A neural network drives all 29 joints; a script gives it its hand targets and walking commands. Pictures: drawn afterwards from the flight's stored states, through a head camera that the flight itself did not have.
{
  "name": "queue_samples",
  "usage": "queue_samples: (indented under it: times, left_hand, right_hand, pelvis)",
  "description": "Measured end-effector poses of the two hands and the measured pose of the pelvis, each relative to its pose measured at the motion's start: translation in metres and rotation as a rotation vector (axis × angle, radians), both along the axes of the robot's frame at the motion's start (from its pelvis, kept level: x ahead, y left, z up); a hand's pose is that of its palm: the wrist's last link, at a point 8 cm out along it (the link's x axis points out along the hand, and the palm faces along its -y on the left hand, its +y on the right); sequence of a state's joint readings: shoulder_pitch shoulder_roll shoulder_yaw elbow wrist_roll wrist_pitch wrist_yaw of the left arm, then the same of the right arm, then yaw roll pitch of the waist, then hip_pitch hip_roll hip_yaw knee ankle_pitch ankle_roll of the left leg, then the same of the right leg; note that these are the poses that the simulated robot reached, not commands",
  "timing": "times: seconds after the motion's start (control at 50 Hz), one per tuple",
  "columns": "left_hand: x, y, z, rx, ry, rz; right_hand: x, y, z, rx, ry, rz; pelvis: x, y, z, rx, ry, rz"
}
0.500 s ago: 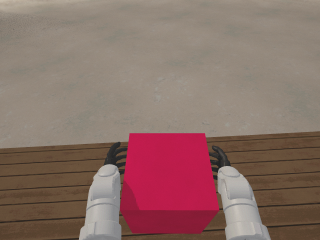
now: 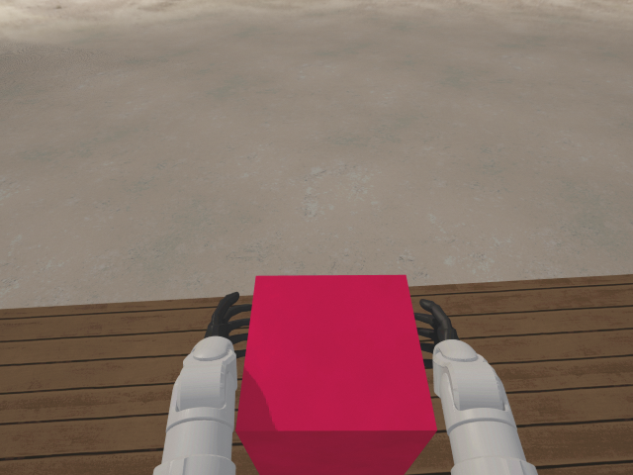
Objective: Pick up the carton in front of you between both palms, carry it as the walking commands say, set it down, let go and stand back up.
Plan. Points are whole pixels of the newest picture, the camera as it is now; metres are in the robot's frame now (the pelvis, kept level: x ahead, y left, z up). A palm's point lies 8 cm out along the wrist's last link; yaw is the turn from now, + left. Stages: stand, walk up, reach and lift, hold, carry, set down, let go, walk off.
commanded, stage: hold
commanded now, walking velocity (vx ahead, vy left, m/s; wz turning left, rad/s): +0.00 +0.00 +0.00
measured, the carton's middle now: (331, 381) +0.29 +0.00 -0.05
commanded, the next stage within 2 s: carry in 0.38 s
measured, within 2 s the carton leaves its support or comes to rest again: neither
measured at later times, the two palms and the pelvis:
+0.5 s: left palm (211, 340) +0.29 +0.16 +0.06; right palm (444, 341) +0.28 -0.14 +0.05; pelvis -0.01 +0.00 -0.01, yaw +2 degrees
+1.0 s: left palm (204, 265) +0.40 +0.18 +0.08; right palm (405, 250) +0.42 -0.12 +0.08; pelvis +0.19 +0.02 +0.00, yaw +2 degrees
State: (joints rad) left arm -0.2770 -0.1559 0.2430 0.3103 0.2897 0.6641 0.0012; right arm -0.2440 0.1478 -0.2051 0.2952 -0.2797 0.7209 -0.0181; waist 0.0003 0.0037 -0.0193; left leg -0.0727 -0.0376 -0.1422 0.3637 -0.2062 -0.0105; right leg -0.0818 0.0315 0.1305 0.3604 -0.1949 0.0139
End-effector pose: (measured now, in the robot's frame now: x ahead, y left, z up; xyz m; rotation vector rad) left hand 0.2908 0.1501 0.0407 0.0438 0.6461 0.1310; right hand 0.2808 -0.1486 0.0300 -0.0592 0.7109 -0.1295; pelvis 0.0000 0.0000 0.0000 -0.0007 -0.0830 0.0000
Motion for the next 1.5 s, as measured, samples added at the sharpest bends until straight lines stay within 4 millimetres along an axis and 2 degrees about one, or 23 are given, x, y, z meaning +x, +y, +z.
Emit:
queue_samples:
  times: [0.18, 0.36, 0.44, 0.54, 0.6, 0.66, 0.76, 0.84, 0.94, 1.0, 1.06, 1.12, 1.18, 1.24, 1.3, 1.36, 1.44, 1.5]
  left_hand:
    - [-0.005, 0.001, 0.017, -0.003, -0.032, 0.01]
    - [-0.009, 0.0, 0.016, -0.004, -0.007, 0.017]
    - [-0.007, 0.001, 0.016, -0.013, -0.025, 0.021]
    - [0.002, 0.013, 0.023, -0.035, -0.086, 0.032]
    - [0.01, 0.023, 0.032, -0.055, -0.115, 0.044]
    - [0.024, 0.023, 0.044, -0.071, -0.117, 0.048]
    - [0.057, 0.008, 0.062, -0.078, -0.148, 0.025]
    - [0.079, 0.0, 0.056, -0.079, -0.123, 0.018]
    - [0.093, 0.018, 0.043, -0.111, -0.021, 0.1]
    - [0.114, 0.034, 0.041, -0.128, -0.02, 0.147]
    - [0.147, 0.051, 0.036, -0.14, -0.043, 0.171]
    - [0.192, 0.065, 0.027, -0.145, -0.073, 0.162]
    - [0.233, 0.066, 0.024, -0.148, -0.031, 0.12]
    - [0.27, 0.061, 0.03, -0.153, -0.002, 0.061]
    - [0.305, 0.057, 0.04, -0.151, -0.011, 0.02]
    - [0.34, 0.056, 0.049, -0.141, -0.04, 0.011]
    - [0.388, 0.057, 0.053, -0.127, -0.071, 0.045]
    - [0.43, 0.055, 0.048, -0.115, -0.079, 0.074]
  right_hand:
    - [-0.002, 0.001, 0.017, 0.001, -0.033, 0.001]
    - [-0.006, 0.001, 0.016, 0.003, -0.01, 0.0]
    - [-0.004, 0.001, 0.018, 0.005, -0.029, -0.004]
    - [0.008, 0.013, 0.029, 0.011, -0.09, -0.011]
    - [0.019, 0.022, 0.04, 0.015, -0.12, -0.01]
    - [0.03, 0.023, 0.051, 0.022, -0.122, -0.017]
    - [0.055, 0.008, 0.066, 0.046, -0.154, -0.058]
    - [0.075, -0.001, 0.06, 0.07, -0.131, -0.084]
    - [0.109, 0.017, 0.055, 0.091, -0.038, -0.047]
    - [0.141, 0.032, 0.053, 0.101, -0.036, -0.026]
    - [0.178, 0.046, 0.049, 0.086, -0.059, -0.039]
    - [0.218, 0.057, 0.038, 0.074, -0.092, -0.069]
    - [0.243, 0.059, 0.032, 0.087, -0.053, -0.113]
    - [0.261, 0.058, 0.037, 0.114, -0.029, -0.148]
    - [0.285, 0.055, 0.05, 0.108, -0.04, -0.178]
    - [0.32, 0.054, 0.062, 0.1, -0.069, -0.184]
    - [0.378, 0.054, 0.068, 0.094, -0.099, -0.147]
    - [0.428, 0.051, 0.061, 0.099, -0.105, -0.116]
  pelvis:
    - [-0.002, 0.0, 0.001, 0.0, -0.023, -0.002]
    - [-0.011, -0.002, 0.0, -0.001, -0.039, 0.0]
    - [-0.01, -0.001, -0.003, -0.005, 0.016, 0.017]
    - [-0.001, 0.009, -0.01, 0.0, 0.076, 0.028]
    - [0.012, 0.016, -0.011, -0.002, 0.105, -0.003]
    - [0.029, 0.017, -0.005, -0.017, 0.136, -0.017]
    - [0.067, 0.01, -0.005, -0.027, 0.166, -0.018]
    - [0.104, 0.005, -0.012, -0.028, 0.178, 0.021]
    - [0.153, 0.01, -0.003, -0.001, 0.189, 0.033]
    - [0.186, 0.019, -0.004, 0.001, 0.181, 0.032]
    - [0.225, 0.032, -0.013, -0.002, 0.165, 0.028]
    - [0.263, 0.049, -0.029, 0.01, 0.146, 0.006]
    - [0.293, 0.06, -0.025, 0.009, 0.151, -0.017]
    - [0.323, 0.067, -0.013, -0.002, 0.162, -0.027]
    - [0.357, 0.07, -0.002, -0.017, 0.169, -0.029]
    - [0.393, 0.069, 0.003, -0.028, 0.171, -0.025]
    - [0.445, 0.063, 0.001, -0.029, 0.165, -0.017]
    - [0.487, 0.055, -0.007, -0.019, 0.157, -0.011]
